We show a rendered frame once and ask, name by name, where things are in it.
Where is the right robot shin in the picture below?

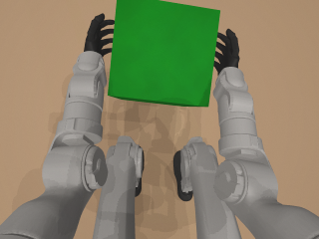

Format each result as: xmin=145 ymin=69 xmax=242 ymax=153
xmin=180 ymin=136 xmax=217 ymax=192

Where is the left robot hand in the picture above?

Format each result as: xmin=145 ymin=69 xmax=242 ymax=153
xmin=84 ymin=13 xmax=115 ymax=57

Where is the right robot forearm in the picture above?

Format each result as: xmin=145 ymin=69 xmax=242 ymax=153
xmin=212 ymin=67 xmax=273 ymax=171

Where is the right robot hand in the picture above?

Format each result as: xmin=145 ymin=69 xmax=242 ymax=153
xmin=213 ymin=29 xmax=240 ymax=75

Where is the left robot forearm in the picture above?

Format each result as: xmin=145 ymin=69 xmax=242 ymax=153
xmin=42 ymin=51 xmax=107 ymax=186

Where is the robot left thigh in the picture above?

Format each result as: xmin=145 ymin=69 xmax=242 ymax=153
xmin=92 ymin=142 xmax=143 ymax=239

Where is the carton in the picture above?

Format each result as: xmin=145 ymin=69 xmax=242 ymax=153
xmin=108 ymin=0 xmax=220 ymax=108

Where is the right robot upper arm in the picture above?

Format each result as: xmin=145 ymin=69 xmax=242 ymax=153
xmin=213 ymin=158 xmax=319 ymax=239

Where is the left robot upper arm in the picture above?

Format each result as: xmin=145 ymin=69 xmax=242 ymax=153
xmin=0 ymin=144 xmax=109 ymax=239

